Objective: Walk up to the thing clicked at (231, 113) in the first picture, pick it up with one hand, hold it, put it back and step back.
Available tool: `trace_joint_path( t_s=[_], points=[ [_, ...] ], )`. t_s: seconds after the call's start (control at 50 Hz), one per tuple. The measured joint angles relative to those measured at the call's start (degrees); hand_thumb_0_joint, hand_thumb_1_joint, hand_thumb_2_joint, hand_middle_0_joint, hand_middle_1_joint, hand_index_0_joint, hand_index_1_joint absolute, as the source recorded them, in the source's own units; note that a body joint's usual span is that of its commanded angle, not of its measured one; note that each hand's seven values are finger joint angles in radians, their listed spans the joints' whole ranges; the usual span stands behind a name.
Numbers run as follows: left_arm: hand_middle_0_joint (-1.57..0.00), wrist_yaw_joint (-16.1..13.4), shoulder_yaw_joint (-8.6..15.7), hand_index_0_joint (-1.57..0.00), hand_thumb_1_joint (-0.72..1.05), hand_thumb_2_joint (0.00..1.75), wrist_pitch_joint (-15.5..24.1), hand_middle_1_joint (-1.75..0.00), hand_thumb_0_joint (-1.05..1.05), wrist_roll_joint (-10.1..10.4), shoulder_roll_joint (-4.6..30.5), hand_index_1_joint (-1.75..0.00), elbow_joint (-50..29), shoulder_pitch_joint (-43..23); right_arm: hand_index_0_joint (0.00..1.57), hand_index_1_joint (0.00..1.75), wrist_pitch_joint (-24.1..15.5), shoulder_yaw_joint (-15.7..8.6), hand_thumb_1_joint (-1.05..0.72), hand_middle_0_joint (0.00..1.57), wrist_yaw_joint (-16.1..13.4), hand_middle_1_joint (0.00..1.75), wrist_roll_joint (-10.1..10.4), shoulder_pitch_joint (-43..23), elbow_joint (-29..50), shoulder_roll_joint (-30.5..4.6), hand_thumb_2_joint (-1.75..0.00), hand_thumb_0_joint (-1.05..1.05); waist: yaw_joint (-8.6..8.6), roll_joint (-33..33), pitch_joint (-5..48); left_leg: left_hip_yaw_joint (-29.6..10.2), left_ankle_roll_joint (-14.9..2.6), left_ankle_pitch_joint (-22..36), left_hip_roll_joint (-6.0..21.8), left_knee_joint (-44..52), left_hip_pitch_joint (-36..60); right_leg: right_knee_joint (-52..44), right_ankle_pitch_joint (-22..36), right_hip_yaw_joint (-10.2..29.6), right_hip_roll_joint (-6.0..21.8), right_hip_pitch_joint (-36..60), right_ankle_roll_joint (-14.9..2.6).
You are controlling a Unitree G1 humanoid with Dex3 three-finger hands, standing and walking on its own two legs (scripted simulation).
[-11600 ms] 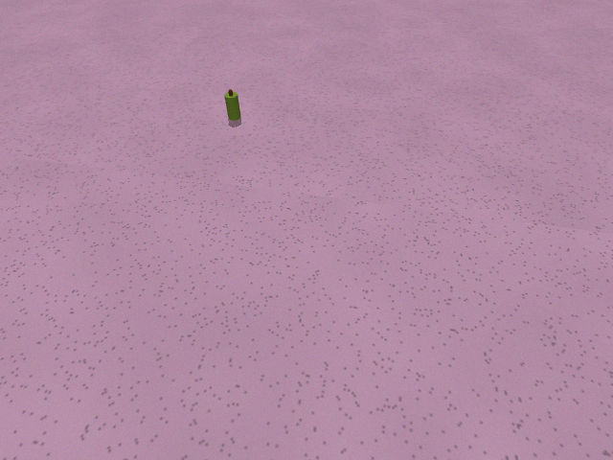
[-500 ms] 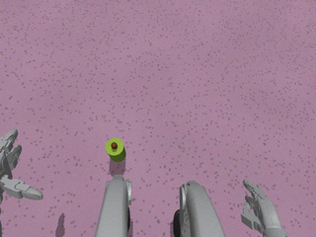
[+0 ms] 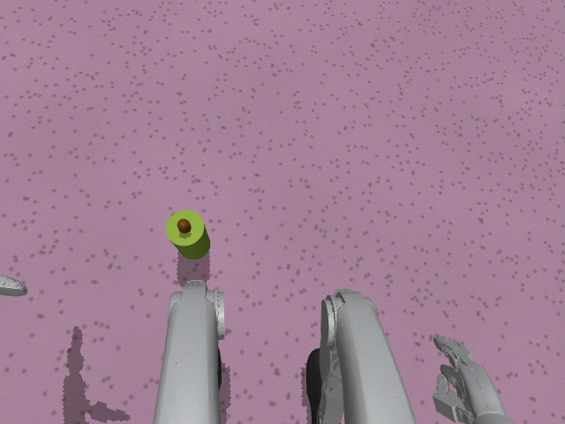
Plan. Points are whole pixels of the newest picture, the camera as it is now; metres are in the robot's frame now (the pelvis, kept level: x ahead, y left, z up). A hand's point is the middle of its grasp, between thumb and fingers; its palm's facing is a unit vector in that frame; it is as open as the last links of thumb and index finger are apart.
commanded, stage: go down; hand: left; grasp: from the side
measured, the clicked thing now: (189, 234) +0.45 +0.21 -0.37
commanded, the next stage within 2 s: approach in 0.92 s
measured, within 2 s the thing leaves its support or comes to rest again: neither
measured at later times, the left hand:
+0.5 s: hand out of the picture +0.35 +0.39 -0.05, palm faces +0.18 -0.98 -0.12, open 17.2 cm
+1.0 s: hand (3, 223) +0.37 +0.39 -0.07, palm faces +0.17 -0.98 -0.10, open 17.3 cm
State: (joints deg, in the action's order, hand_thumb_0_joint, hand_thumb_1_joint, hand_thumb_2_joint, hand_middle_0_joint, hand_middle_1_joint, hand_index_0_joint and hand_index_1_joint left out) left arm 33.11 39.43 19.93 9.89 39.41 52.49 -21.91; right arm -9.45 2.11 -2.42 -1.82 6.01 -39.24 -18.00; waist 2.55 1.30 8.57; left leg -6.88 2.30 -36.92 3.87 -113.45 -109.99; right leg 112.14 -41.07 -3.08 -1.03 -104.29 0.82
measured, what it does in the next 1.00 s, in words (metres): lowers itself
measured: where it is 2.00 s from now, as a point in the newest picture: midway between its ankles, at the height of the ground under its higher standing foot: (264, 412)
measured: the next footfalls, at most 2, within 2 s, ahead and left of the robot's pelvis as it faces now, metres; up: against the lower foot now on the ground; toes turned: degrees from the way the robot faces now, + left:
none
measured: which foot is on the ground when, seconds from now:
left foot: down 0.00-1.00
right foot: down 0.00-1.00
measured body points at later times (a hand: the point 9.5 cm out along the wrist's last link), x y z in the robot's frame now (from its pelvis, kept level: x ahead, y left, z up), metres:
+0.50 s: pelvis -0.01 +0.00 -0.05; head +0.19 +0.06 +0.35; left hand +0.34 +0.44 -0.04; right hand +0.16 -0.27 -0.15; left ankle +0.08 +0.14 -0.43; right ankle +0.07 -0.13 -0.43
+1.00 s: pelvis -0.01 +0.00 -0.07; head +0.19 +0.06 +0.33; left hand +0.35 +0.45 -0.06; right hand +0.14 -0.27 -0.17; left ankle +0.08 +0.14 -0.43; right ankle +0.07 -0.13 -0.43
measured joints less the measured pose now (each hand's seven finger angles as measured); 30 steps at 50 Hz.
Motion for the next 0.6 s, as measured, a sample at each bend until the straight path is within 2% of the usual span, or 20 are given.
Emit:
trace_joint_path(
  t_s=[0.24,0.4,0.6],
  points=[
    [-0.03,2.22,1.46,-0.03,-0.46,0.11,0.19,-0.07,-0.01,0.66,1.36,-0.08,0.42,-2.27,0.20,0.30,-0.15,0.32,-0.91,0.21,0.49,0.30,-0.02,-0.62,0.03,-0.57,-0.91,0.01,-0.42,0.17,-0.70,-0.33,-0.27,-0.26,-0.25,-4.46,-4.02,4.29,-0.37,0.11,-0.06,-3.70,0.35],
    [-0.03,2.93,2.07,-0.03,-0.47,0.10,0.17,-0.07,-0.01,0.31,2.68,-0.08,1.13,-4.81,0.20,0.30,0.04,0.94,-0.91,0.21,0.59,0.30,-0.29,-1.26,0.35,-0.70,-0.91,0.01,0.02,0.29,-1.27,-0.88,-0.04,0.00,-0.46,-7.07,-6.54,6.97,-0.31,-0.15,-0.11,-6.12,0.29],
    [-0.03,3.64,3.02,-0.03,-0.47,0.11,-0.21,-0.07,-0.01,0.92,4.43,-0.08,2.65,-5.79,0.20,0.30,0.25,1.61,-0.91,0.21,0.84,0.30,-0.23,-0.55,0.34,-1.01,-0.91,0.01,0.31,0.12,-1.44,-1.19,0.06,0.08,-0.47,-8.92,-8.28,8.88,-0.24,-0.23,-0.29,-7.92,0.28]
  ],
)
